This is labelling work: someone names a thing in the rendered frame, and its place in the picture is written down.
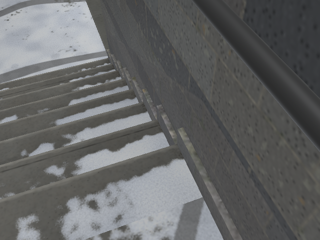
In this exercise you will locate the stairs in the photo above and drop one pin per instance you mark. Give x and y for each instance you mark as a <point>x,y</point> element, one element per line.
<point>70,121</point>

